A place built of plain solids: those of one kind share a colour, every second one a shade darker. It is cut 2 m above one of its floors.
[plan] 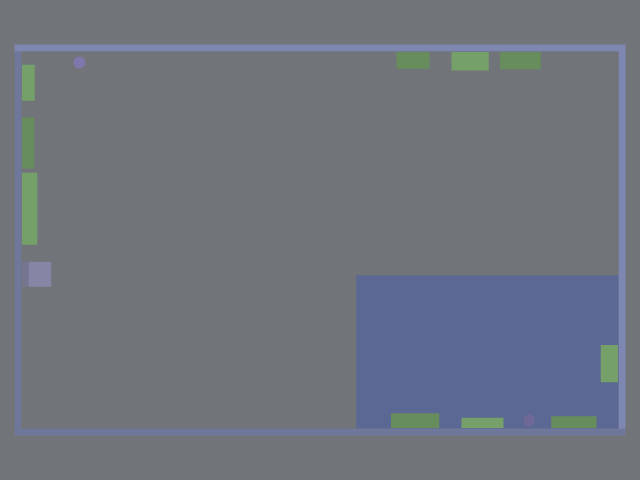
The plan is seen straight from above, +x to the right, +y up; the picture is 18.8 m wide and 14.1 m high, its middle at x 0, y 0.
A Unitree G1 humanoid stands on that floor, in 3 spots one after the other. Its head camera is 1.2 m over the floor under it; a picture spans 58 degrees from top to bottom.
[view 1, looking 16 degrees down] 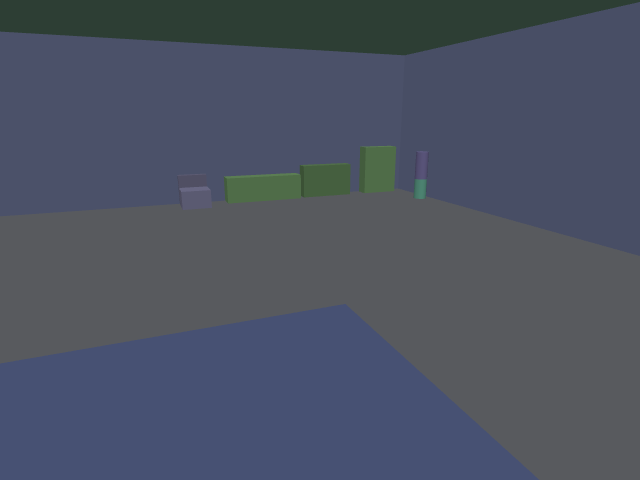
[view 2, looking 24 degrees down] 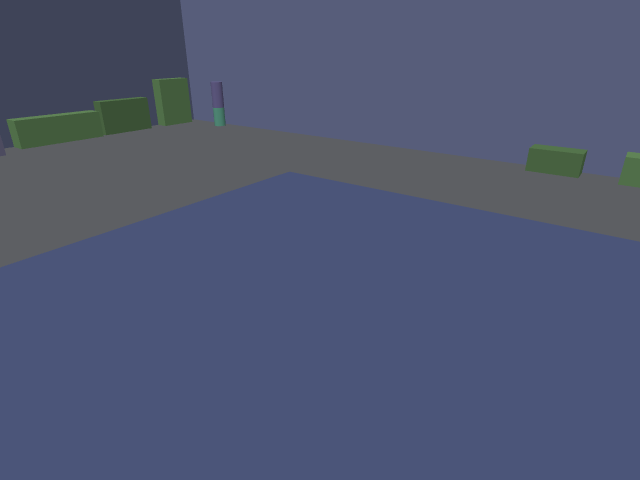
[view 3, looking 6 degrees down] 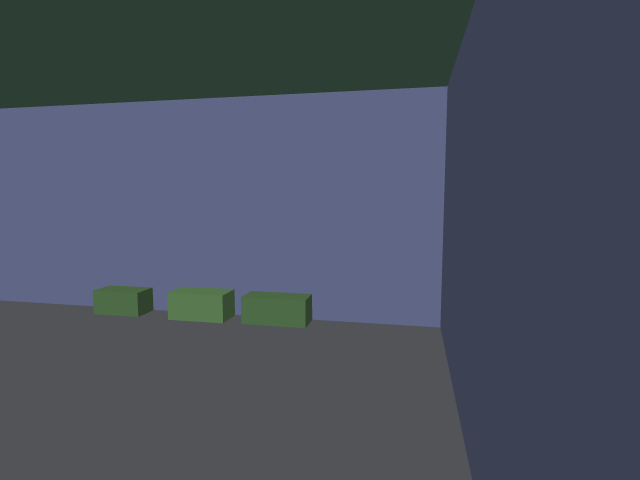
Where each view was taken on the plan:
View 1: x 3.45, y -2.18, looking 158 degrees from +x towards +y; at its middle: ground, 8.38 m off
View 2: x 3.95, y -4.46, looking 126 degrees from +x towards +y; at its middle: floor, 2.95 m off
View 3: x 8.25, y -2.09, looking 102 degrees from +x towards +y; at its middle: wall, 7.85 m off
